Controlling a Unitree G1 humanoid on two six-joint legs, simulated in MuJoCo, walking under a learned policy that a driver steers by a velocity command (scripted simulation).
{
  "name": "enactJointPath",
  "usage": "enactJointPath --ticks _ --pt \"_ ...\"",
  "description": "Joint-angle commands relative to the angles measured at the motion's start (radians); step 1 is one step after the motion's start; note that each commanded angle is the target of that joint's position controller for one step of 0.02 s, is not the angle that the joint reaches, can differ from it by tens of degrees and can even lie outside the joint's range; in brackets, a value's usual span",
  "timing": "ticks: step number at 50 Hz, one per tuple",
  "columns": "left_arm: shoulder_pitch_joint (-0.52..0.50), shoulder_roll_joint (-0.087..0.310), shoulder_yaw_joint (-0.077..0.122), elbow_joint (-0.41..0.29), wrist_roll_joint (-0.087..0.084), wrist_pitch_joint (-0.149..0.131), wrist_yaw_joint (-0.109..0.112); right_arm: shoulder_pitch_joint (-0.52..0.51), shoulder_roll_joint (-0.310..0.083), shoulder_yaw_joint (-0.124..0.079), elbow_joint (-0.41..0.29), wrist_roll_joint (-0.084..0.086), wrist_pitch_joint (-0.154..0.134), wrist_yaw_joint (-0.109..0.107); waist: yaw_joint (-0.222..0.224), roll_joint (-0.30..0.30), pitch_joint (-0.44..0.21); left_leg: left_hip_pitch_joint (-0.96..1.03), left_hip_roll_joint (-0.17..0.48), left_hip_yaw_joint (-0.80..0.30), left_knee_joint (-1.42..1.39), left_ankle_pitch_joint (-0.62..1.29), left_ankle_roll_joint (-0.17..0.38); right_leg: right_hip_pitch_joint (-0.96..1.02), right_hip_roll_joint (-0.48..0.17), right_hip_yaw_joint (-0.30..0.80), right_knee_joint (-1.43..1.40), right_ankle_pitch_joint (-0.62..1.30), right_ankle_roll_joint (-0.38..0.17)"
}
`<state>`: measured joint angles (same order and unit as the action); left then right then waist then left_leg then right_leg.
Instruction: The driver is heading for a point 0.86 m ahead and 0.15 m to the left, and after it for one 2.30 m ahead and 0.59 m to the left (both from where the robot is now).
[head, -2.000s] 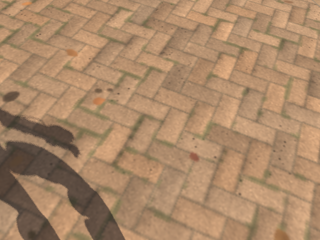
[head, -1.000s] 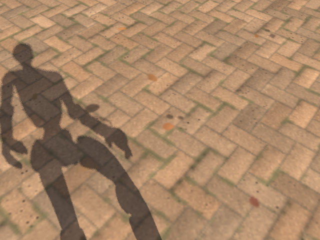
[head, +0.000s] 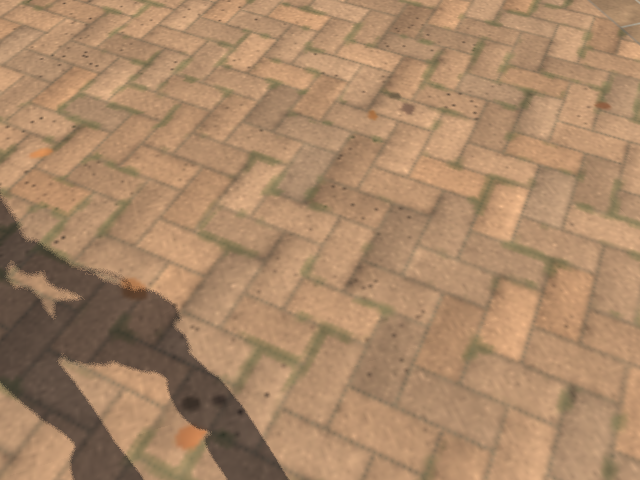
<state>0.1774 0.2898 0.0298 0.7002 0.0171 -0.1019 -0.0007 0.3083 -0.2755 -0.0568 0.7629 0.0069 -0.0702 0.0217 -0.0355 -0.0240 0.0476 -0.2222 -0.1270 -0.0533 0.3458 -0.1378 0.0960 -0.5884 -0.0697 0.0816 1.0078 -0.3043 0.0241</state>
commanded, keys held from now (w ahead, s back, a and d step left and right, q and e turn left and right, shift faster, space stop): q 0.74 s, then e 0.26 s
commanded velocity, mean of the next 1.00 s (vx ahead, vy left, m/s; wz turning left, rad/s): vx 0.10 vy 0.00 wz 0.43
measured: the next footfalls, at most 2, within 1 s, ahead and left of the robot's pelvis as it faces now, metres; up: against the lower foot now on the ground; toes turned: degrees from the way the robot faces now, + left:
right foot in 0.20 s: +0.31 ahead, -0.13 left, +0.00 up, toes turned +13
left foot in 0.66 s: +0.18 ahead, +0.10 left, +0.00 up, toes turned +16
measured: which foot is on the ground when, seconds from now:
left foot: down 0.00-0.22, up 0.24-0.64, down 0.66-1.00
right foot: up 0.00-0.18, down 0.20-0.66, up 0.68-1.00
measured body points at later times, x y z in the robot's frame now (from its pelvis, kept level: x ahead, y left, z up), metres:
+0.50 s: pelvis +0.17 -0.05 -0.01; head +0.22 -0.04 +0.44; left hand +0.24 +0.25 -0.10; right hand +0.39 -0.29 -0.11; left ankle +0.15 +0.09 -0.69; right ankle +0.28 -0.14 -0.74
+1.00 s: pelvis +0.19 -0.01 -0.01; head +0.19 +0.01 +0.44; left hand +0.16 +0.29 -0.13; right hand +0.46 -0.13 -0.09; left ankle +0.14 +0.08 -0.74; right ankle +0.26 -0.13 -0.73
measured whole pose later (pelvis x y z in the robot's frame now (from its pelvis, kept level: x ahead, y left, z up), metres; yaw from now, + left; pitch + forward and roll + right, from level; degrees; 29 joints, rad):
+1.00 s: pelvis +0.19 -0.01 -0.01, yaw +27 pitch +0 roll +0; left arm 0.20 0.29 0.06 0.78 -0.01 0.03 0.00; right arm 0.13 -0.22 -0.01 0.66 -0.02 0.02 -0.01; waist 0.03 -0.03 0.01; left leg -0.24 -0.04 0.01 0.52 -0.27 0.05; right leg -0.31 -0.05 0.00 0.64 -0.29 0.06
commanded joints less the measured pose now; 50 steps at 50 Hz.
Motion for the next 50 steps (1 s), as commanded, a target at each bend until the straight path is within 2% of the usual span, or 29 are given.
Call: enactJointPath --ticks 1,3,5,7,9,10,11,12,13,14,15,17,18,22,27,30,32,33,34,35,36,37,38,39,41,43,45,47,50 --pt "-0.010 0.066 0.015 -0.073 0.011 -0.002 0.011 -0.080 -0.188 -0.051 -0.089 0.005 -0.008 -0.024 0.043 0.071 -0.033 -0.111 0.212 -0.164 -0.110 0.441 0.166 0.084 0.027 -0.044 -0.213 0.150 0.049" --pt "-0.076 0.058 0.013 -0.087 0.006 -0.005 0.008 -0.018 -0.197 -0.058 -0.069 0.016 0.012 -0.036 0.002 0.086 -0.077 -0.112 0.172 -0.141 -0.062 0.441 0.111 0.165 0.090 -0.056 -0.355 0.340 0.057" --pt "-0.113 0.066 0.019 -0.100 -0.008 -0.003 0.003 0.018 -0.191 -0.058 -0.056 0.023 0.033 -0.044 -0.012 0.108 -0.099 -0.072 0.176 -0.186 -0.016 0.352 0.080 0.196 0.120 -0.036 -0.442 0.395 0.054" --pt "-0.111 0.096 0.034 -0.104 -0.011 -0.001 0.001 0.017 -0.176 -0.057 -0.061 0.021 0.049 -0.053 0.004 0.130 -0.112 -0.011 0.194 -0.261 0.052 0.277 0.055 0.215 0.119 0.007 -0.503 0.364 0.039" --pt "-0.048 0.120 0.050 -0.091 -0.006 -0.007 0.000 -0.036 -0.158 -0.055 -0.087 0.017 0.058 -0.060 0.055 0.145 -0.126 0.019 0.190 -0.310 0.163 0.242 0.019 0.277 0.095 0.021 -0.568 0.372 0.005" --pt "-0.001 0.140 0.057 -0.084 0.005 -0.013 0.005 -0.041 -0.126 -0.047 -0.103 0.014 0.058 -0.058 0.076 0.116 -0.166 -0.003 0.141 -0.291 0.276 0.183 -0.018 0.385 0.041 0.031 -0.615 0.470 -0.029" --pt "0.076 0.195 0.066 -0.089 0.023 -0.010 0.016 -0.015 -0.065 -0.026 -0.130 -0.007 0.055 -0.055 0.087 -0.041 -0.285 -0.121 0.065 -0.200 0.538 -0.146 -0.066 0.609 -0.163 0.193 -0.565 0.782 -0.102" --pt "0.072 0.206 0.064 -0.091 0.034 0.011 0.015 0.215 -0.033 -0.010 -0.118 0.004 0.051 -0.046 -0.013 -0.285 -0.420 -0.326 -0.022 -0.146 0.778 -0.656 -0.109 0.835 -0.404 0.499 -0.535 0.947 -0.295" --pt "0.043 0.165 0.065 -0.096 0.002 0.031 0.010 0.240 -0.146 -0.029 -0.087 0.017 0.063 -0.045 -0.003 -0.209 -0.414 -0.387 0.071 -0.124 0.903 -0.564 -0.138 0.766 -0.405 0.564 -0.579 0.653 -0.318" --pt "0.009 0.104 0.049 -0.115 -0.002 0.044 0.015 0.123 -0.197 -0.049 -0.093 0.023 0.082 -0.052 0.037 -0.114 -0.296 -0.425 0.100 -0.087 0.951 -0.477 -0.163 0.673 -0.320 0.423 -0.607 0.476 -0.271" --pt "-0.035 0.085 0.039 -0.114 0.003 0.058 0.017 0.061 -0.199 -0.055 -0.104 0.022 0.103 -0.061 0.035 -0.059 -0.229 -0.427 0.124 -0.063 0.941 -0.411 -0.177 0.569 -0.261 0.323 -0.635 0.357 -0.237" --pt "-0.096 0.106 0.042 -0.107 0.012 0.073 0.022 0.032 -0.169 -0.053 -0.128 0.017 0.131 -0.067 0.012 -0.107 -0.123 -0.358 0.151 -0.027 0.905 -0.335 -0.192 0.367 -0.189 0.182 -0.704 0.285 -0.232" --pt "-0.100 0.110 0.046 -0.102 0.018 0.073 0.025 0.037 -0.145 -0.048 -0.132 0.014 0.134 -0.067 0.008 -0.122 -0.109 -0.324 0.150 -0.004 0.867 -0.310 -0.192 0.327 -0.164 0.124 -0.726 0.289 -0.234" --pt "-0.084 0.120 0.058 -0.074 0.006 0.074 0.034 -0.018 -0.106 -0.035 -0.166 0.003 0.126 -0.059 0.030 -0.102 -0.154 -0.298 0.186 0.012 0.702 -0.261 -0.185 0.395 -0.209 0.055 -0.731 0.390 -0.280" --pt "-0.102 0.160 0.075 -0.058 -0.006 0.092 0.024 -0.069 -0.116 -0.033 -0.194 0.006 0.129 -0.033 0.042 -0.112 -0.152 -0.183 0.192 0.062 0.507 -0.213 -0.150 0.384 -0.232 -0.020 -0.738 0.326 -0.274" --pt "-0.097 0.178 0.083 -0.042 -0.024 0.099 0.018 -0.070 -0.125 -0.039 -0.205 0.007 0.132 -0.019 0.028 -0.113 -0.146 -0.119 0.176 0.094 0.350 -0.187 -0.112 0.413 -0.246 -0.045 -0.689 0.318 -0.240" --pt "-0.072 0.160 0.081 -0.020 -0.040 0.106 0.018 -0.013 -0.139 -0.052 -0.184 0.003 0.130 -0.017 0.002 -0.083 -0.148 0.019 0.136 0.109 0.163 -0.064 -0.060 0.359 -0.206 -0.108 -0.584 0.233 -0.159" --pt "-0.027 0.117 0.073 -0.003 -0.031 0.109 0.014 0.015 -0.197 -0.071 -0.184 0.001 0.129 -0.026 0.008 0.054 -0.127 0.117 0.216 -0.040 0.047 0.098 -0.004 0.239 -0.135 -0.191 -0.419 0.086 -0.066" --pt "-0.020 0.066 0.054 -0.044 0.023 0.108 0.008 0.003 -0.307 -0.089 -0.219 0.000 0.128 -0.046 0.052 0.367 -0.103 0.220 0.473 -0.407 0.026 0.397 0.148 -0.053 0.026 -0.263 -0.110 -0.332 0.049" --pt "-0.138 0.114 0.071 -0.075 0.011 0.102 0.019 0.011 -0.299 -0.085 -0.235 -0.040 0.107 -0.036 -0.039 0.281 -0.133 0.116 0.518 -0.472 -0.019 0.351 0.264 -0.102 0.075 -0.083 0.071 -0.376 0.050" --pt "-0.150 0.134 0.080 -0.073 -0.013 0.104 0.024 -0.029 -0.272 -0.076 -0.229 -0.046 0.088 -0.032 -0.013 0.202 -0.111 0.090 0.458 -0.381 -0.027 0.278 0.223 -0.107 0.055 -0.039 0.133 -0.283 0.034" --pt "-0.117 0.136 0.085 -0.055 -0.017 0.109 0.031 -0.092 -0.245 -0.072 -0.230 -0.026 0.078 -0.034 0.023 0.164 -0.096 0.081 0.402 -0.315 -0.016 0.229 0.162 -0.112 0.044 -0.026 0.126 -0.189 0.027" --pt "-0.079 0.138 0.088 -0.024 -0.010 0.114 0.037 -0.138 -0.195 -0.054 -0.237 -0.010 0.078 -0.039 0.039 0.146 -0.115 0.091 0.378 -0.260 -0.003 0.244 0.126 -0.100 0.034 -0.030 0.127 -0.137 0.034" --pt "-0.046 0.134 0.088 -0.007 -0.005 0.118 0.037 -0.166 -0.165 -0.039 -0.240 -0.007 0.078 -0.044 0.054 0.157 -0.133 0.071 0.358 -0.211 0.006 0.311 0.120 -0.050 0.038 -0.045 0.150 -0.089 0.048" --pt "-0.017 0.108 0.078 0.011 -0.016 0.117 0.027 -0.173 -0.108 -0.013 -0.229 -0.021 0.075 -0.048 0.063 0.153 -0.165 0.065 0.329 -0.140 0.011 0.358 0.115 0.036 0.034 -0.055 0.115 -0.028 0.063" --pt "-0.029 0.061 0.056 0.017 -0.022 0.117 0.016 -0.176 -0.073 0.001 -0.207 -0.029 0.071 -0.048 0.054 0.152 -0.157 0.072 0.301 -0.086 0.016 0.302 0.094 0.113 0.008 -0.054 -0.083 0.013 0.065" --pt "-0.058 0.045 0.040 0.010 -0.020 0.118 0.003 -0.156 -0.082 0.001 -0.181 -0.038 0.072 -0.045 0.022 0.174 -0.140 0.055 0.314 -0.086 0.008 0.233 0.104 0.208 0.001 -0.066 -0.231 -0.003 0.062" --pt "-0.062 0.087 0.047 0.001 -0.027 0.120 -0.001 -0.146 -0.118 -0.008 -0.157 -0.040 0.075 -0.037 0.007 0.179 -0.105 0.032 0.343 -0.121 0.006 0.161 0.125 0.253 0.014 -0.088 -0.303 -0.047 0.052" --pt "-0.027 0.116 0.052 -0.002 -0.027 0.115 0.000 -0.157 -0.153 -0.021 -0.132 -0.012 0.080 -0.039 0.038 0.145 -0.058 0.030 0.343 -0.131 0.054 0.153 0.096 0.295 0.035 -0.107 -0.511 0.106 0.016"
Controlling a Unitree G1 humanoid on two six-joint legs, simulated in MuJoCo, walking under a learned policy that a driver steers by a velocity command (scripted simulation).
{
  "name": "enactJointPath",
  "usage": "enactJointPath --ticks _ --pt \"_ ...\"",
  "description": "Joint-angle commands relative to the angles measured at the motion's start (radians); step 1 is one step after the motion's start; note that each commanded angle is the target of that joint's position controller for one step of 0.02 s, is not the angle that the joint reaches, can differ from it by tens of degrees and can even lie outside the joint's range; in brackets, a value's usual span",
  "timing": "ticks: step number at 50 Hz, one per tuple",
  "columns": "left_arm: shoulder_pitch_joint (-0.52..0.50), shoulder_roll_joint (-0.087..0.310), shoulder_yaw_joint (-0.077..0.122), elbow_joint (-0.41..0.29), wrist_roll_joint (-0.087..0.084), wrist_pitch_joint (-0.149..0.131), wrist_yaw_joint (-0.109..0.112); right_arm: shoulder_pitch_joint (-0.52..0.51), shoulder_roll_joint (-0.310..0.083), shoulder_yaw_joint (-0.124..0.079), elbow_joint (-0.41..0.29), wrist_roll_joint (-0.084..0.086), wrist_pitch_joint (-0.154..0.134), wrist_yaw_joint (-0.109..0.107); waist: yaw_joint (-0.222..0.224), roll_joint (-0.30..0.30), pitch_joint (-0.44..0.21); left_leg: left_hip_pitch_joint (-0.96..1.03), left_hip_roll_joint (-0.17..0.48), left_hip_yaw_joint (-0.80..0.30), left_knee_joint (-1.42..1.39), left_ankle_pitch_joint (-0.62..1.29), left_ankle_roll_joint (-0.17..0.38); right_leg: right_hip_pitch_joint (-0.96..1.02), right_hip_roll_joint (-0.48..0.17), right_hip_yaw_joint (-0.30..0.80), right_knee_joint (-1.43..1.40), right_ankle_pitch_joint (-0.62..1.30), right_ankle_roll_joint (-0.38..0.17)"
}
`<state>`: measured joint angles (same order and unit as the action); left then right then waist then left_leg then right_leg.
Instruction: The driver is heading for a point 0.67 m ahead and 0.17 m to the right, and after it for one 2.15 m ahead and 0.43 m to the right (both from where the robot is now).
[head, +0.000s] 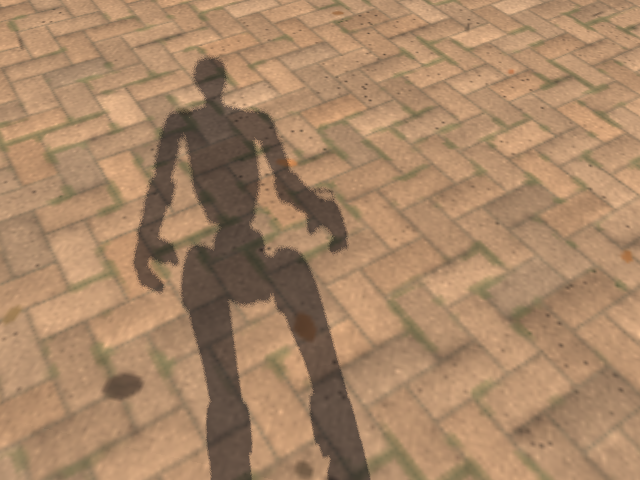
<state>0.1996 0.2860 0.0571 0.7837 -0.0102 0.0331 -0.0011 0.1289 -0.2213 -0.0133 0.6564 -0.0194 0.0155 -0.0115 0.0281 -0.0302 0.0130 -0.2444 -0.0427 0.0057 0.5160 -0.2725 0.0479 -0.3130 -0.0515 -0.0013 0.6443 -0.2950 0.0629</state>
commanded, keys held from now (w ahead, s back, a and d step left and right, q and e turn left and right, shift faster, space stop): e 0.32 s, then w+e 0.42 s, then w+q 0.26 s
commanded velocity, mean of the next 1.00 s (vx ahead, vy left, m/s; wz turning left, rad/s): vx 0.23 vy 0.00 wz -0.38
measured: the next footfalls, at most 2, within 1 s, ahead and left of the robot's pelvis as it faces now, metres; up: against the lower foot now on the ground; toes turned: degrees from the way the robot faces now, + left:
right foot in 0.02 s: +0.04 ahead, -0.14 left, +0.00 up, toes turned -2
right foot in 0.82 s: +0.12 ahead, -0.23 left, +0.00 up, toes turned -31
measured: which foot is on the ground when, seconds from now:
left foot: down 0.00-0.82, up 0.84-1.00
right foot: up 0.00-0.00, down 0.02-0.28, up 0.30-0.80, down 0.82-1.00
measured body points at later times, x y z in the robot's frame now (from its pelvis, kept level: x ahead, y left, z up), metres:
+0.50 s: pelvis +0.00 +0.02 +0.01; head +0.03 +0.03 +0.46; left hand +0.23 +0.26 -0.09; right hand +0.02 -0.28 -0.08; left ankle +0.00 +0.11 -0.74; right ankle -0.04 -0.14 -0.65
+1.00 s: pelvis +0.13 -0.15 +0.01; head +0.15 -0.17 +0.45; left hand +0.35 +0.04 -0.09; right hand +0.08 -0.44 -0.12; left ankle +0.19 +0.02 -0.64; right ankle +0.08 -0.21 -0.73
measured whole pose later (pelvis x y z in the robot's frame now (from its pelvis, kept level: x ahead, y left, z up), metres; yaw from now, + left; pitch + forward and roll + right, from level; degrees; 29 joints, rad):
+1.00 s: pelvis +0.13 -0.15 +0.01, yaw -26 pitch +1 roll +0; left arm 0.25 0.25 0.06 0.73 0.00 -0.07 -0.03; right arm 0.30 -0.31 -0.07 0.78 0.04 -0.06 0.01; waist -0.01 0.04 0.03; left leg -0.55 0.11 -0.04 1.17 -0.26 0.01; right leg -0.21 0.03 -0.10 0.43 -0.25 -0.06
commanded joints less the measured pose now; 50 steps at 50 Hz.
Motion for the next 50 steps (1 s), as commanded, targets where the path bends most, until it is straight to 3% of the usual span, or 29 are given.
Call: enactJointPath --ticks 1,2,3,4,5,8,10,13,14,15,16,17,18,19,20,24,30,37,39,40,41,42,43,44,45,46,47,49,50 --pt "-0.048 0.141 0.027 -0.093 0.008 -0.023 0.003 0.048 -0.208 -0.069 -0.015 0.019 -0.008 -0.011 -0.031 0.116 -0.027 0.060 0.233 -0.176 -0.087 0.246 0.107 0.041 0.001 0.011 -0.183 0.237 -0.043" --pt "-0.049 0.200 0.040 -0.104 0.013 -0.025 0.008 0.075 -0.203 -0.072 -0.021 0.005 -0.014 -0.016 -0.066 0.019 -0.045 0.042 0.172 -0.125 -0.020 0.170 0.061 0.068 -0.051 0.082 -0.140 0.487 -0.071" --pt "-0.044 0.220 0.051 -0.091 -0.003 -0.024 0.011 0.077 -0.184 -0.071 -0.034 -0.008 -0.018 -0.022 -0.086 -0.101 -0.063 0.021 0.086 -0.029 0.026 0.110 0.010 0.054 -0.079 0.154 -0.146 0.480 -0.136" --pt "-0.037 0.199 0.052 -0.098 -0.008 -0.024 0.009 0.029 -0.174 -0.071 -0.040 -0.011 -0.016 -0.029 -0.052 -0.136 -0.058 0.010 0.038 0.034 0.096 0.064 -0.030 0.029 -0.113 0.235 -0.200 0.411 -0.186" --pt "-0.019 0.185 0.049 -0.097 0.000 -0.024 0.013 -0.013 -0.153 -0.071 -0.051 -0.005 -0.011 -0.035 -0.030 -0.170 -0.056 -0.039 0.013 0.038 0.154 0.021 -0.047 0.047 -0.151 0.321 -0.240 0.371 -0.228" --pt "-0.018 0.181 0.050 -0.111 0.010 -0.040 0.020 -0.028 -0.112 -0.072 -0.070 0.008 -0.001 -0.028 -0.012 -0.219 -0.068 -0.183 -0.015 -0.033 0.280 -0.275 -0.042 0.143 -0.216 0.444 -0.275 0.409 -0.302" --pt "-0.032 0.198 0.060 -0.114 -0.001 -0.042 0.023 -0.014 -0.119 -0.078 -0.070 0.018 -0.010 -0.019 -0.018 -0.161 -0.087 -0.210 0.010 -0.069 0.257 -0.290 -0.044 0.183 -0.210 0.441 -0.255 0.446 -0.285" --pt "-0.119 0.189 0.065 -0.139 -0.032 0.001 0.038 0.080 -0.108 -0.084 -0.028 0.025 -0.028 0.001 -0.066 -0.138 -0.118 -0.007 -0.013 -0.016 -0.053 0.014 -0.056 0.101 -0.115 0.362 -0.198 0.374 -0.206" --pt "-0.114 0.164 0.060 -0.150 -0.031 0.012 0.041 0.115 -0.137 -0.096 -0.015 0.020 -0.027 0.005 -0.066 -0.097 -0.125 0.097 0.028 -0.041 -0.128 0.093 -0.042 0.023 -0.070 0.328 -0.149 0.239 -0.161" --pt "-0.078 0.100 0.044 -0.162 -0.015 0.016 0.038 0.123 -0.231 -0.119 -0.026 0.004 -0.019 -0.002 -0.032 0.139 -0.107 0.191 0.232 -0.270 -0.201 0.142 0.040 -0.162 0.044 0.207 0.053 -0.016 -0.087" --pt "-0.064 0.124 0.052 -0.181 -0.006 0.007 0.040 0.091 -0.268 -0.122 -0.047 -0.028 -0.019 0.003 -0.026 0.329 -0.065 0.106 0.432 -0.491 -0.253 0.250 0.196 -0.280 0.116 0.101 0.268 -0.339 -0.043" --pt "-0.041 0.181 0.071 -0.166 -0.001 0.000 0.037 0.088 -0.223 -0.106 -0.069 -0.030 -0.031 0.000 -0.031 0.229 -0.062 0.089 0.448 -0.507 -0.280 0.147 0.251 -0.301 0.068 0.157 0.454 -0.323 -0.032" --pt "-0.033 0.193 0.081 -0.147 -0.011 -0.001 0.030 0.063 -0.189 -0.095 -0.066 -0.017 -0.040 -0.005 -0.013 0.155 -0.034 0.096 0.395 -0.423 -0.289 -0.052 0.208 -0.344 0.042 0.164 0.503 -0.229 -0.035" --pt "-0.018 0.178 0.080 -0.131 -0.012 0.002 0.027 0.043 -0.188 -0.096 -0.066 0.006 -0.048 -0.012 -0.006 0.146 -0.007 0.127 0.338 -0.362 -0.309 -0.199 0.157 -0.395 0.026 0.153 0.509 -0.146 -0.029" --pt "-0.044 0.163 0.076 -0.132 -0.011 0.001 0.025 0.049 -0.188 -0.094 -0.057 0.017 -0.054 -0.022 -0.025 0.153 0.016 0.158 0.328 -0.332 -0.324 -0.222 0.137 -0.452 0.012 0.149 0.520 -0.080 -0.020" --pt "-0.117 0.115 0.058 -0.166 -0.016 -0.022 0.004 0.157 -0.189 -0.095 -0.034 0.008 -0.073 -0.037 -0.089 0.129 0.008 0.251 0.311 -0.207 -0.372 -0.159 0.127 -0.484 -0.001 0.092 0.449 0.041 0.009" --pt "-0.173 0.072 0.039 -0.212 -0.016 -0.040 -0.021 0.203 -0.233 -0.117 -0.003 0.016 -0.084 -0.023 -0.113 0.136 0.041 0.272 0.351 -0.073 -0.407 -0.061 0.137 -0.455 -0.037 0.047 0.241 0.096 0.006" --pt "-0.230 0.061 0.025 -0.246 -0.020 -0.044 -0.053 0.219 -0.264 -0.136 0.046 0.044 -0.081 0.003 -0.115 0.138 0.077 0.250 0.373 0.085 -0.358 0.042 0.111 -0.310 -0.036 -0.039 0.060 0.034 -0.079" --pt "-0.177 0.058 0.027 -0.237 -0.016 -0.048 -0.055 0.219 -0.272 -0.132 0.066 0.057 -0.074 0.011 -0.066 0.130 0.058 0.196 0.379 0.101 -0.292 0.215 0.106 -0.145 0.016 -0.073 -0.019 -0.004 -0.128" --pt "-0.065 0.078 0.044 -0.204 -0.014 -0.052 -0.053 0.194 -0.272 -0.126 0.074 0.063 -0.072 0.012 0.013 0.112 0.008 0.138 0.353 0.149 -0.156 0.405 0.087 0.042 0.065 -0.105 -0.100 0.051 -0.156" --pt "0.100 0.146 0.080 -0.150 -0.016 -0.050 -0.042 0.211 -0.234 -0.107 0.083 0.060 -0.076 0.013 0.089 0.067 -0.094 0.039 0.293 0.211 0.070 0.523 0.051 0.306 0.104 -0.100 -0.126 0.096 -0.184" --pt "0.279 0.241 0.104 -0.120 -0.011 -0.047 -0.020 0.194 -0.154 -0.070 0.050 0.018 -0.082 0.015 0.150 -0.115 -0.210 -0.233 0.221 0.224 0.456 0.056 -0.014 0.596 -0.117 0.206 -0.151 0.080 -0.242" --pt "0.240 0.315 0.098 -0.147 0.002 -0.065 -0.014 0.236 -0.106 -0.053 0.014 0.031 -0.104 0.015 0.078 -0.257 -0.313 -0.513 0.070 0.048 0.737 -0.357 -0.050 0.688 -0.353 0.714 -0.317 -0.122 -0.390" --pt "0.209 0.227 0.076 -0.150 0.003 -0.087 -0.024 0.144 -0.214 -0.080 0.017 0.074 -0.118 0.016 0.123 -0.078 -0.237 -0.582 0.090 -0.090 0.830 -0.285 -0.045 0.587 -0.364 0.672 -0.384 -0.131 -0.374" --pt "0.173 0.180 0.058 -0.131 0.005 -0.097 -0.028 0.113 -0.228 -0.086 0.003 0.086 -0.119 0.019 0.089 -0.105 -0.132 -0.607 0.125 -0.091 0.811 -0.190 -0.025 0.486 -0.330 0.495 -0.381 -0.069 -0.334" --pt "0.112 0.128 0.042 -0.126 -0.002 -0.104 -0.031 0.122 -0.218 -0.084 0.021 0.066 -0.115 0.014 0.045 -0.072 -0.079 -0.564 0.172 -0.088 0.759 -0.095 -0.021 0.378 -0.275 0.373 -0.392 -0.012 -0.297" --pt "0.054 0.095 0.033 -0.126 0.001 -0.109 -0.032 0.138 -0.213 -0.087 0.035 0.050 -0.107 0.013 0.010 -0.088 -0.033 -0.516 0.193 -0.097 0.702 -0.013 -0.027 0.290 -0.228 0.272 -0.421 0.052 -0.271" --pt "0.011 0.074 0.031 -0.118 0.017 -0.131 -0.026 0.198 -0.183 -0.085 0.070 0.054 -0.082 0.019 -0.037 -0.102 -0.021 -0.426 0.192 -0.105 0.679 0.099 -0.039 0.211 -0.182 0.139 -0.463 0.245 -0.236" --pt "0.015 0.077 0.034 -0.108 0.021 -0.142 -0.022 0.206 -0.166 -0.082 0.078 0.055 -0.072 0.020 -0.044 -0.072 -0.016 -0.425 0.184 -0.113 0.668 0.123 -0.047 0.204 -0.177 0.087 -0.469 0.351 -0.231"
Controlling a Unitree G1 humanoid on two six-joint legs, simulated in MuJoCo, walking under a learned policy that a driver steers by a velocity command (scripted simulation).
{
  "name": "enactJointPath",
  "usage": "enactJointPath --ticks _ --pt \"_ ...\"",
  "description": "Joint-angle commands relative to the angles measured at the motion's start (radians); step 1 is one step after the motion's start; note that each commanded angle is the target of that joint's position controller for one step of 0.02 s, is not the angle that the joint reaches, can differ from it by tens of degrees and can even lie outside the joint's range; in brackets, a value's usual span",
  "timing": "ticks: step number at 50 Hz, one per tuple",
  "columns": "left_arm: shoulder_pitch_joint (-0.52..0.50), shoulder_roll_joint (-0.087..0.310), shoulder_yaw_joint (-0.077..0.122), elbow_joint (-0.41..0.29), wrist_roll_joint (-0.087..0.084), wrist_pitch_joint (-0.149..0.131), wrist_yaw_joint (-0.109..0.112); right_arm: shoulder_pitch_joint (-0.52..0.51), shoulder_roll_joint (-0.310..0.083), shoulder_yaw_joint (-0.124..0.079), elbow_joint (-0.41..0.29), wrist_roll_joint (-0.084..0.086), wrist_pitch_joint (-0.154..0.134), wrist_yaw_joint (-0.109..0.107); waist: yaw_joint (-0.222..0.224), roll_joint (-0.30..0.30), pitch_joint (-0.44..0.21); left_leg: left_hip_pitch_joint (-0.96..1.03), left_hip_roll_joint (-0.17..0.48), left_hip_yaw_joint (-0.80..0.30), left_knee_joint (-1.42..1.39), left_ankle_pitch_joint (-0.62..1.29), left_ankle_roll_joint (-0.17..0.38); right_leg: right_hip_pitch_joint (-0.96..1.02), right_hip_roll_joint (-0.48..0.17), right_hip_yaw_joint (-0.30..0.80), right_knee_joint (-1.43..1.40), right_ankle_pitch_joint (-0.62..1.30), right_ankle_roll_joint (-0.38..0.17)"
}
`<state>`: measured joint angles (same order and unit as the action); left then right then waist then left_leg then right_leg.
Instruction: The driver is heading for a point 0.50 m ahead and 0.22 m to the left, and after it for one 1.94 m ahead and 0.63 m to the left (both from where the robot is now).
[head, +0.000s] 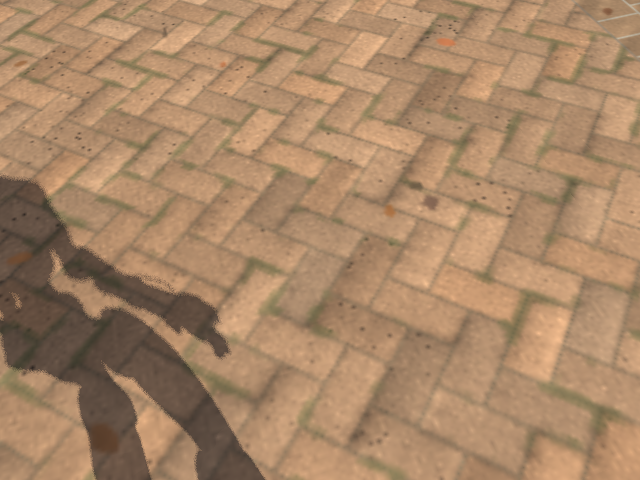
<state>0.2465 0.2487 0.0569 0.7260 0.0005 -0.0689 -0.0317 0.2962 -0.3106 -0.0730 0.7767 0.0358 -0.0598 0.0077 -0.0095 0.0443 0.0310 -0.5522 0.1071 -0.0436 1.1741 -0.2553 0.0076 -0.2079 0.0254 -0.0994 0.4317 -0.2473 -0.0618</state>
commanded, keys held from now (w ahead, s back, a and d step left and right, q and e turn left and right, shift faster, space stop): w+q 0.94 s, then w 0.06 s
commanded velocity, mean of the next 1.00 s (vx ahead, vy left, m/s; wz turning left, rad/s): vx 0.49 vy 0.00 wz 0.50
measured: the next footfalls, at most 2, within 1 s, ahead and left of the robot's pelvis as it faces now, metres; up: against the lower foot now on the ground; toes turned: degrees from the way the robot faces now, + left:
left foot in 0.36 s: +0.35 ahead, +0.12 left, +0.00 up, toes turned +13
right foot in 0.80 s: +0.67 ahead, +0.00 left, +0.00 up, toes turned +32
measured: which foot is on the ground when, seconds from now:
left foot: up 0.00-0.34, down 0.36-0.82, up 0.84-1.00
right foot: down 0.00-0.36, up 0.38-0.78, down 0.80-1.00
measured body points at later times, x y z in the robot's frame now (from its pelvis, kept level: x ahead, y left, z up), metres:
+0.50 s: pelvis +0.28 +0.04 -0.01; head +0.31 +0.05 +0.44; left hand +0.34 +0.34 -0.11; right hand +0.47 -0.20 -0.11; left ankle +0.31 +0.11 -0.74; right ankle +0.23 -0.12 -0.64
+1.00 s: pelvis +0.56 +0.06 +0.00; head +0.58 +0.07 +0.45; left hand +0.50 +0.35 -0.10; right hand +0.82 -0.10 -0.10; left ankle +0.47 +0.17 -0.65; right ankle +0.63 -0.02 -0.74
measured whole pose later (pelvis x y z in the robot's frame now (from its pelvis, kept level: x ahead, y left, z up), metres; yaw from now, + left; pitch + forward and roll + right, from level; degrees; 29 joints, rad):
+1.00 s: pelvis +0.56 +0.06 +0.00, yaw +34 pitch +1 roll -2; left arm 0.27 0.26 0.06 0.72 0.01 -0.10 -0.01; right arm 0.27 -0.31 -0.07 0.67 0.03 -0.02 0.00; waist 0.02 0.05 0.02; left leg -0.55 0.03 -0.07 1.19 -0.32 0.00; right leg -0.23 0.03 -0.06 0.42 -0.20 -0.03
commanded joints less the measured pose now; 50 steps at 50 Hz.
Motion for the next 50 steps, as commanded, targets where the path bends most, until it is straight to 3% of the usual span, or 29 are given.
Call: enactJointPath --ticks 1,4,7,10,12,15,17,18,19,20,21,22,23,24,27,30,32,36,38,39,40,41,42,43,44,45,46,47,50 --pt "-0.024 0.117 0.037 -0.041 0.015 -0.047 0.012 0.031 -0.066 -0.021 -0.042 0.001 0.009 0.000 -0.007 -0.124 -0.021 -0.130 0.024 -0.074 -0.015 0.136 -0.014 0.095 -0.246 0.138 -0.263 0.368 -0.102" --pt "-0.004 0.121 0.038 -0.017 0.017 -0.051 0.029 -0.044 -0.040 -0.012 -0.067 -0.005 0.006 0.001 0.007 -0.106 0.021 -0.160 -0.008 -0.072 -0.195 0.270 -0.021 0.103 -0.221 0.038 -0.290 0.423 -0.081" --pt "0.026 0.144 0.042 0.002 0.008 -0.046 0.044 -0.150 -0.009 0.005 -0.099 -0.010 0.001 0.022 0.047 -0.092 0.056 -0.133 -0.023 0.002 -0.398 0.371 -0.006 0.132 -0.223 -0.028 -0.322 0.442 -0.048" --pt "0.086 0.167 0.050 0.034 -0.002 -0.029 0.054 -0.241 0.009 0.018 -0.142 -0.009 -0.001 0.045 0.080 -0.072 0.088 -0.178 -0.031 0.043 -0.507 0.348 0.023 0.249 -0.263 -0.059 -0.298 0.538 -0.039" --pt "0.096 0.185 0.055 0.043 -0.004 -0.008 0.061 -0.275 0.001 0.017 -0.170 -0.008 -0.002 0.061 0.076 -0.077 0.082 -0.178 -0.056 0.088 -0.550 0.285 0.048 0.321 -0.280 -0.086 -0.235 0.698 -0.033" --pt "0.085 0.230 0.065 0.037 -0.008 0.022 0.079 -0.212 -0.045 -0.005 -0.183 -0.006 0.008 0.068 0.010 -0.141 -0.015 -0.035 -0.143 0.169 -0.538 0.133 0.105 0.391 -0.290 -0.111 -0.030 1.163 -0.023" --pt "0.042 0.247 0.065 0.021 -0.015 0.030 0.079 0.016 -0.136 -0.050 -0.145 -0.005 0.017 0.051 -0.125 -0.137 -0.140 0.298 -0.195 0.153 -0.601 0.119 0.171 0.281 -0.263 -0.116 0.301 1.160 -0.017" --pt "0.034 0.216 0.051 0.007 -0.010 0.017 0.076 0.155 -0.193 -0.073 -0.121 -0.009 0.029 0.029 -0.193 -0.049 -0.218 0.595 -0.109 -0.015 -0.659 0.138 0.223 0.050 -0.201 -0.114 0.596 0.792 0.016" --pt "0.120 0.073 0.007 -0.047 0.011 -0.013 0.054 0.104 -0.275 -0.088 -0.144 -0.007 0.025 0.019 -0.061 0.238 -0.298 0.948 0.173 -0.611 -0.734 0.048 0.447 -0.438 0.051 -0.015 1.030 -0.263 0.095" --pt "0.058 0.146 0.014 -0.058 -0.013 -0.061 0.031 0.116 -0.201 -0.062 -0.156 -0.018 0.012 0.021 -0.119 0.100 -0.407 0.982 0.218 -0.792 -0.857 -0.064 0.468 -0.551 0.033 0.239 1.106 -0.302 0.067" --pt "-0.036 0.183 0.020 -0.095 -0.050 -0.079 0.021 0.086 -0.148 -0.049 -0.158 -0.024 0.001 0.020 -0.117 0.022 -0.266 0.869 0.187 -0.639 -0.882 -0.045 0.404 -0.588 -0.023 0.252 1.034 -0.223 0.043" --pt "-0.054 0.166 0.014 -0.107 -0.040 -0.087 0.023 0.023 -0.123 -0.041 -0.158 -0.019 -0.008 0.026 -0.052 -0.092 -0.132 0.693 0.140 -0.523 -0.896 0.061 0.363 -0.569 -0.064 0.231 0.913 -0.165 0.037" --pt "-0.052 0.170 0.019 -0.095 -0.009 -0.081 0.030 -0.036 -0.087 -0.031 -0.167 -0.015 -0.013 0.025 -0.015 -0.113 -0.094 0.588 0.098 -0.435 -0.904 0.157 0.333 -0.517 -0.101 0.221 0.808 -0.131 0.045" --pt "-0.030 0.173 0.024 -0.091 0.004 -0.070 0.029 -0.069 -0.084 -0.026 -0.181 -0.026 -0.014 0.019 0.014 -0.079 -0.065 0.491 0.072 -0.389 -0.925 0.236 0.331 -0.453 -0.115 0.217 0.774 -0.108 0.059" --pt "-0.018 0.146 0.015 -0.094 0.019 -0.039 0.033 -0.078 -0.109 -0.032 -0.173 -0.024 -0.016 0.003 0.037 -0.043 -0.038 0.331 0.033 -0.295 -0.955 0.372 0.324 -0.392 -0.125 0.171 0.629 -0.058 0.119" --pt "-0.140 0.097 -0.009 -0.129 0.020 -0.030 0.036 -0.050 -0.143 -0.041 -0.155 -0.016 -0.004 -0.016 -0.006 -0.005 -0.020 0.231 -0.046 -0.196 -0.937 0.323 0.266 -0.327 -0.090 0.136 0.372 0.148 0.152" --pt "-0.214 0.093 -0.013 -0.142 0.011 -0.034 0.030 -0.010 -0.147 -0.042 -0.142 -0.012 0.007 -0.021 -0.049 0.021 -0.034 0.222 -0.066 -0.193 -0.911 0.238 0.229 -0.263 -0.046 0.127 0.224 0.288 0.156" --pt "-0.261 0.141 0.007 -0.160 -0.010 -0.049 0.017 0.041 -0.138 -0.041 -0.123 -0.005 0.019 -0.022 -0.062 0.059 -0.054 0.334 -0.018 -0.320 -0.817 0.108 0.198 -0.232 -0.020 0.177 0.094 0.266 0.132" --pt "-0.214 0.167 0.025 -0.151 -0.015 -0.059 0.013 0.025 -0.133 -0.041 -0.127 -0.009 0.022 -0.023 -0.024 0.090 -0.056 0.369 0.007 -0.381 -0.752 0.096 0.177 -0.179 -0.022 0.182 0.067 0.185 0.094" --pt "-0.141 0.178 0.037 -0.133 -0.014 -0.064 0.016 0.010 -0.114 -0.036 -0.133 -0.011 0.022 -0.022 0.020 0.095 -0.074 0.357 -0.012 -0.377 -0.694 0.112 0.155 -0.085 -0.023 0.168 0.030 0.180 0.067" --pt "-0.036 0.212 0.053 -0.120 0.000 -0.070 0.022 0.012 -0.064 -0.019 -0.142 -0.017 0.018 -0.019 0.072 0.063 -0.153 0.307 -0.063 -0.328 -0.527 0.109 0.118 0.095 -0.096 0.223 0.028 0.154 0.019" --pt "0.106 0.267 0.065 -0.110 0.008 -0.067 0.031 0.059 0.010 0.006 -0.157 -0.040 0.016 -0.018 0.099 -0.114 -0.299 0.172 -0.149 -0.208 -0.217 -0.184 0.070 0.346 -0.293 0.440 0.023 0.094 -0.041" --pt "0.154 0.327 0.079 -0.068 0.016 -0.054 0.017 0.169 -0.001 0.011 -0.191 0.008 0.007 -0.017 0.033 -0.452 -0.338 -0.179 -0.202 -0.127 0.058 -0.372 0.029 0.520 -0.473 0.960 -0.121 -0.253 -0.199" --pt "0.097 0.217 0.057 -0.100 0.003 -0.051 0.014 0.137 -0.109 -0.011 -0.156 0.018 0.012 -0.023 0.064 -0.258 -0.224 -0.260 -0.130 -0.156 0.163 -0.280 0.009 0.439 -0.440 0.928 -0.168 -0.432 -0.173" --pt "0.060 0.169 0.043 -0.103 0.000 -0.043 0.021 0.030 -0.145 -0.022 -0.170 0.004 0.019 -0.022 0.084 -0.173 -0.121 -0.269 -0.101 -0.120 0.178 -0.185 0.002 0.335 -0.393 0.730 -0.159 -0.344 -0.129" --pt "0.021 0.152 0.033 -0.105 0.009 -0.039 0.022 -0.011 -0.129 -0.022 -0.176 -0.010 0.024 -0.022 0.067 -0.106 -0.073 -0.226 -0.069 -0.104 0.151 -0.117 -0.003 0.228 -0.345 0.593 -0.165 -0.179 -0.110" --pt "-0.003 0.132 0.028 -0.095 0.012 -0.036 0.025 -0.039 -0.116 -0.025 -0.188 -0.017 0.024 -0.019 0.053 -0.111 -0.034 -0.207 -0.042 -0.106 0.101 -0.075 -0.005 0.163 -0.306 0.496 -0.179 -0.065 -0.107" --pt "-0.012 0.125 0.024 -0.087 0.015 -0.038 0.028 -0.034 -0.099 -0.024 -0.191 -0.011 0.027 -0.012 0.036 -0.142 -0.023 -0.163 -0.019 -0.097 0.070 -0.050 -0.004 0.115 -0.278 0.415 -0.201 0.003 -0.096" --pt "0.024 0.130 0.028 -0.043 0.006 -0.050 0.024 -0.046 -0.036 -0.007 -0.193 -0.012 0.033 -0.008 0.032 -0.140 -0.015 -0.145 -0.019 -0.074 -0.032 -0.033 -0.012 0.085 -0.262 0.311 -0.250 0.124 -0.130"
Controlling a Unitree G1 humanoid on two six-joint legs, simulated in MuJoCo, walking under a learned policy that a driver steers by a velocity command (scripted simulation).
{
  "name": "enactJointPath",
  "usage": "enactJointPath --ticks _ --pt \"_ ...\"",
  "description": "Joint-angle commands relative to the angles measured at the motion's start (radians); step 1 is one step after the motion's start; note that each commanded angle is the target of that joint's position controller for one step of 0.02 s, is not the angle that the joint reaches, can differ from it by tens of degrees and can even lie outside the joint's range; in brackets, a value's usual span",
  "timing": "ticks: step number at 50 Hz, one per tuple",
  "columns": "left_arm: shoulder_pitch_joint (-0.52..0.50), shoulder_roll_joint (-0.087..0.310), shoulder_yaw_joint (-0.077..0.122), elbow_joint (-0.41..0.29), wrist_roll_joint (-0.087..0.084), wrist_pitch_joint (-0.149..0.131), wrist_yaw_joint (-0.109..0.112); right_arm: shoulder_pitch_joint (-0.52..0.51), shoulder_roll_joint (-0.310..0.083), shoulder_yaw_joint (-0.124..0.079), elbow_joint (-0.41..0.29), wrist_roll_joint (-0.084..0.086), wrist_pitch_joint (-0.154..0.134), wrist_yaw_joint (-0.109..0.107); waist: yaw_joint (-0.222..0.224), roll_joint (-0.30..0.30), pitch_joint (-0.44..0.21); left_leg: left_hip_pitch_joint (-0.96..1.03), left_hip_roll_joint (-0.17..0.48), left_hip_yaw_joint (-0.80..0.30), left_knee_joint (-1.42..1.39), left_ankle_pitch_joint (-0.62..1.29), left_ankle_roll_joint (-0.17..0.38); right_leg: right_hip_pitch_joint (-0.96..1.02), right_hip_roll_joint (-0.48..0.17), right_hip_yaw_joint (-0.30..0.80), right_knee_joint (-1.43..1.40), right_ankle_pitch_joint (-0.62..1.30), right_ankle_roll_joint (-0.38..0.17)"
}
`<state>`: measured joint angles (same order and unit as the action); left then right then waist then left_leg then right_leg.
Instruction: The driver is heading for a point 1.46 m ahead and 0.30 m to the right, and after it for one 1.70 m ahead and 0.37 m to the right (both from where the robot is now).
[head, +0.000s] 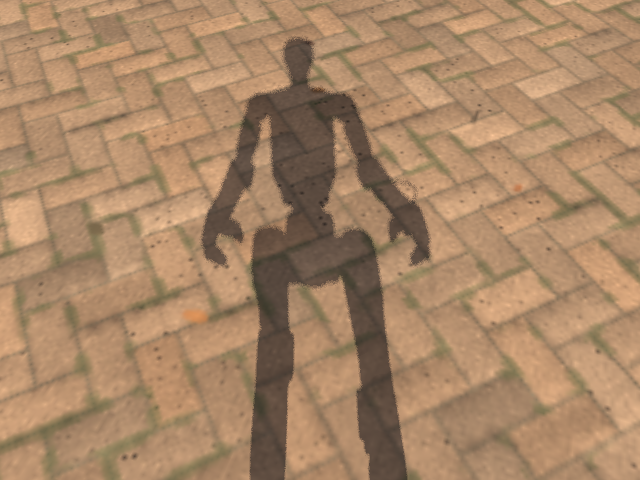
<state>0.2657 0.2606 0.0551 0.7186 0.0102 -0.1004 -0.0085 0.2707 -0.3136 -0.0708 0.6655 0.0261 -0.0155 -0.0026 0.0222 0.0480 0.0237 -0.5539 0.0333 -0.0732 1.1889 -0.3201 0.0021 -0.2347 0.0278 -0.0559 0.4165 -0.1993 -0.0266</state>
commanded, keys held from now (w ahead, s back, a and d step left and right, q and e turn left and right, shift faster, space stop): w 0.08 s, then w+e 0.92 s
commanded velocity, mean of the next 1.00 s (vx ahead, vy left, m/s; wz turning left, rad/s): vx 0.50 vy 0.00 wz -0.30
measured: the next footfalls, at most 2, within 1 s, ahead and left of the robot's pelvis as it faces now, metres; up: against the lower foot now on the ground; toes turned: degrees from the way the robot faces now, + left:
left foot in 0.30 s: +0.31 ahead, +0.16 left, +0.00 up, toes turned +0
right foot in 0.80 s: +0.54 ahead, -0.14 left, +0.00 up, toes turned -20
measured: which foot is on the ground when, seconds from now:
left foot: up 0.00-0.28, down 0.30-0.82, up 0.84-1.00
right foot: down 0.00-0.30, up 0.32-0.78, down 0.80-1.00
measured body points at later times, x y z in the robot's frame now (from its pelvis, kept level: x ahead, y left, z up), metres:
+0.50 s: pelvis +0.26 +0.05 +0.00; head +0.28 +0.07 +0.45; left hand +0.38 +0.33 -0.12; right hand +0.34 -0.23 -0.10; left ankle +0.27 +0.16 -0.74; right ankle +0.25 -0.10 -0.66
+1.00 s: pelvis +0.50 -0.06 +0.00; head +0.53 -0.08 +0.45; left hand +0.70 +0.16 -0.10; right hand +0.54 -0.37 -0.10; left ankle +0.58 +0.11 -0.66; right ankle +0.51 -0.13 -0.74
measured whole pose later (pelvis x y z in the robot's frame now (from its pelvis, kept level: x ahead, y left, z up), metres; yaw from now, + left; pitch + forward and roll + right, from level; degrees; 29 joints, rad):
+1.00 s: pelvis +0.50 -0.06 +0.00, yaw -24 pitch +1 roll +0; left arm 0.28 0.29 0.06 0.69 -0.01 -0.04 -0.03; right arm 0.15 -0.31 -0.06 0.73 -0.01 -0.10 0.00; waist 0.02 0.02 0.06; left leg -0.56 0.10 -0.06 1.11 -0.31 -0.02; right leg -0.28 0.10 0.03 0.43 -0.17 -0.10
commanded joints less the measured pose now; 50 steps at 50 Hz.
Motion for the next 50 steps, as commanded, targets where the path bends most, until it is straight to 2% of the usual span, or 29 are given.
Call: enactJointPath --ticks 1,4,6,8,10,12,13,14,15,16,17,18,20,22,25,29,33,36,38,39,40,41,42,43,44,45,46,47,50 --pt "0.014 0.132 0.034 -0.022 -0.005 -0.020 0.000 -0.041 -0.022 -0.003 -0.088 -0.006 -0.012 0.003 0.002 -0.130 -0.002 -0.158 0.054 -0.046 -0.101 0.046 -0.010 0.121 -0.272 0.249 -0.247 0.115 -0.179" --pt "0.013 0.161 0.040 0.005 -0.013 -0.013 -0.002 -0.105 -0.006 0.012 -0.096 -0.013 -0.024 0.013 0.011 -0.112 0.002 -0.153 0.059 -0.022 -0.297 0.166 -0.015 0.151 -0.268 0.169 -0.265 0.197 -0.187" --pt "0.032 0.176 0.039 0.026 -0.028 -0.003 -0.002 -0.180 0.008 0.023 -0.109 -0.018 -0.040 0.025 0.032 -0.109 0.019 -0.099 0.058 0.029 -0.438 0.248 -0.012 0.135 -0.244 0.134 -0.265 0.227 -0.178" --pt "0.077 0.195 0.041 0.048 -0.039 0.008 -0.002 -0.250 0.009 0.028 -0.123 -0.013 -0.053 0.035 0.057 -0.111 0.032 -0.040 0.034 0.063 -0.535 0.274 -0.014 0.131 -0.242 0.132 -0.254 0.240 -0.173" --pt "0.109 0.217 0.046 0.067 -0.044 0.019 -0.002 -0.284 -0.013 0.022 -0.137 -0.005 -0.063 0.043 0.057 -0.126 0.036 -0.004 0.015 0.061 -0.604 0.256 -0.003 0.168 -0.268 0.162 -0.227 0.257 -0.163" --pt "0.111 0.232 0.050 0.080 -0.047 0.030 0.002 -0.255 -0.047 0.008 -0.133 -0.003 -0.072 0.045 0.018 -0.144 0.019 0.078 -0.003 0.059 -0.670 0.223 0.021 0.198 -0.287 0.185 -0.173 0.305 -0.142" --pt "0.096 0.235 0.048 0.081 -0.050 0.035 0.005 -0.184 -0.070 -0.006 -0.113 -0.006 -0.075 0.042 -0.035 -0.142 -0.020 0.204 -0.022 0.074 -0.718 0.237 0.043 0.181 -0.268 0.165 -0.093 0.405 -0.120" --pt "0.100 0.210 0.039 0.082 -0.046 0.034 0.006 -0.057 -0.114 -0.030 -0.074 -0.015 -0.074 0.032 -0.097 -0.126 -0.106 0.411 -0.029 0.080 -0.731 0.253 0.070 0.127 -0.216 0.125 0.064 0.477 -0.090" --pt "0.086 0.147 0.013 0.055 -0.022 0.029 0.006 0.117 -0.184 -0.053 -0.047 -0.034 -0.069 0.017 -0.174 -0.051 -0.254 0.699 0.140 -0.080 -0.690 0.266 0.131 -0.056 -0.157 0.084 0.346 0.259 -0.044" --pt "0.195 0.030 -0.021 0.026 -0.022 0.015 0.007 0.158 -0.259 -0.063 -0.042 -0.051 -0.058 0.010 -0.118 0.214 -0.383 0.959 0.395 -0.505 -0.772 0.120 0.265 -0.402 -0.010 0.058 0.686 -0.342 0.018" --pt "0.166 0.132 0.004 0.041 -0.047 0.007 0.007 0.165 -0.173 -0.044 -0.039 -0.043 -0.058 0.012 -0.152 0.156 -0.372 0.904 0.386 -0.603 -0.847 -0.015 0.280 -0.497 -0.036 0.177 0.828 -0.388 0.021" --pt "0.100 0.174 0.020 0.020 -0.063 0.008 0.006 0.113 -0.123 -0.026 -0.029 -0.029 -0.060 0.013 -0.138 0.127 -0.225 0.804 0.353 -0.448 -0.864 -0.011 0.246 -0.563 -0.078 0.168 0.861 -0.309 0.016" --pt "0.037 0.159 0.024 0.010 -0.041 0.019 0.010 0.000 -0.057 -0.007 -0.021 -0.028 -0.068 0.019 -0.081 0.077 -0.095 0.589 0.271 -0.254 -0.927 0.099 0.209 -0.517 -0.138 0.146 0.797 -0.167 0.021" --pt "0.067 0.122 0.024 0.019 -0.043 0.046 0.007 -0.057 -0.031 -0.005 -0.009 -0.038 -0.084 0.020 -0.028 0.083 -0.053 0.459 0.241 -0.138 -0.997 0.198 0.199 -0.419 -0.162 0.155 0.759 -0.097 0.031" --pt "0.033 0.088 0.019 -0.003 -0.037 0.071 0.007 -0.072 -0.056 -0.019 0.021 -0.040 -0.104 0.013 -0.007 0.031 -0.005 0.407 0.248 -0.021 -1.052 0.313 0.208 -0.439 -0.168 0.163 0.692 -0.022 0.052" --pt "-0.065 0.067 0.009 -0.038 -0.032 0.068 -0.013 -0.055 -0.094 -0.032 0.054 -0.039 -0.099 -0.002 -0.032 0.009 0.026 0.429 0.220 0.128 -1.067 0.353 0.183 -0.436 -0.159 0.134 0.463 0.182 0.048" --pt "-0.197 0.064 0.001 -0.093 -0.031 0.067 -0.038 0.000 -0.137 -0.046 0.087 -0.022 -0.083 -0.008 -0.080 -0.012 0.066 0.502 0.245 0.200 -1.059 0.348 0.161 -0.425 -0.145 0.074 0.297 0.219 0.016" --pt "-0.245 0.085 0.008 -0.131 -0.029 0.071 -0.051 0.023 -0.162 -0.057 0.109 -0.005 -0.062 -0.007 -0.083 -0.006 0.076 0.601 0.270 0.233 -0.993 0.444 0.137 -0.429 -0.123 0.032 0.238 0.120 -0.026" --pt "-0.198 0.116 0.026 -0.138 -0.026 0.076 -0.052 0.014 -0.193 -0.065 0.110 0.004 -0.048 -0.011 -0.040 0.026 0.018 0.635 0.265 0.266 -0.849 0.773 0.113 -0.313 -0.058 -0.029 0.230 0.016 -0.066" --pt "-0.090 0.148 0.047 -0.116 -0.029 0.080 -0.049 0.002 -0.200 -0.066 0.108 0.010 -0.038 -0.012 0.026 0.025 -0.046 0.617 0.244 0.292 -0.687 0.910 0.094 -0.169 -0.008 -0.061 0.204 0.003 -0.094" --pt "0.080 0.207 0.082 -0.069 -0.033 0.085 -0.036 0.005 -0.177 -0.056 0.104 0.008 -0.035 -0.015 0.110 0.000 -0.137 0.510 0.199 0.319 -0.456 0.888 0.058 0.087 0.042 -0.060 0.158 0.050 -0.132" --pt "0.195 0.308 0.111 -0.046 -0.041 0.096 -0.013 0.042 -0.096 -0.026 0.081 -0.034 -0.043 -0.015 0.120 -0.193 -0.215 0.223 0.133 0.321 -0.114 0.349 0.003 0.370 -0.143 0.239 0.142 0.109 -0.203" --pt "0.126 0.370 0.109 -0.087 -0.040 0.080 -0.018 0.087 -0.012 0.007 0.023 -0.040 -0.074 -0.005 0.020 -0.359 -0.355 -0.141 -0.078 0.128 0.191 -0.283 -0.048 0.608 -0.348 0.842 -0.054 -0.172 -0.408" --pt "0.132 0.270 0.081 -0.101 -0.037 0.063 -0.030 -0.036 -0.119 -0.014 0.015 -0.002 -0.104 0.006 0.101 -0.178 -0.347 -0.243 -0.028 -0.025 0.231 -0.237 -0.024 0.590 -0.359 0.851 -0.152 -0.234 -0.361" --pt "0.110 0.229 0.068 -0.090 -0.029 0.049 -0.031 -0.098 -0.128 -0.015 -0.008 0.021 -0.119 0.011 0.089 -0.150 -0.216 -0.288 0.008 -0.010 0.188 -0.151 0.002 0.483 -0.330 0.714 -0.148 -0.184 -0.321" --pt "0.051 0.204 0.059 -0.094 -0.029 0.042 -0.030 -0.097 -0.111 -0.010 0.001 0.003 -0.124 0.002 0.038 -0.059 -0.133 -0.240 0.054 -0.011 0.098 -0.074 0.006 0.332 -0.286 0.598 -0.141 -0.067 -0.287" --pt "-0.008 0.169 0.049 -0.104 -0.024 0.040 -0.024 -0.087 -0.119 -0.017 0.012 -0.024 -0.120 -0.005 0.001 -0.065 -0.101 -0.168 0.084 -0.017 0.009 -0.026 0.000 0.218 -0.249 0.510 -0.144 0.041 -0.268" --pt "-0.039 0.158 0.043 -0.122 -0.013 0.040 -0.018 -0.067 -0.120 -0.020 0.018 -0.030 -0.109 -0.003 -0.027 -0.092 -0.086 -0.104 0.097 -0.021 -0.024 0.007 -0.006 0.140 -0.222 0.467 -0.164 0.107 -0.263" --pt "-0.032 0.174 0.048 -0.117 -0.016 0.034 -0.001 -0.070 -0.087 -0.013 0.017 -0.043 -0.082 -0.003 -0.041 -0.084 -0.069 -0.061 0.080 0.007 -0.143 0.071 -0.050 0.039 -0.190 0.382 -0.194 0.255 -0.276"
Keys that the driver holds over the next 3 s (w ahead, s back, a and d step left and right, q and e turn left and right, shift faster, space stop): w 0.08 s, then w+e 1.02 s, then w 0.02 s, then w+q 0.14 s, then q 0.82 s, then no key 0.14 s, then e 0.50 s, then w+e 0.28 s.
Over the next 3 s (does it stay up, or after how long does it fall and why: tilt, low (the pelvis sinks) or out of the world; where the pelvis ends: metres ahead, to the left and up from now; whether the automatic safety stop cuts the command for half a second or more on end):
stays up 0.86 -0.18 0.01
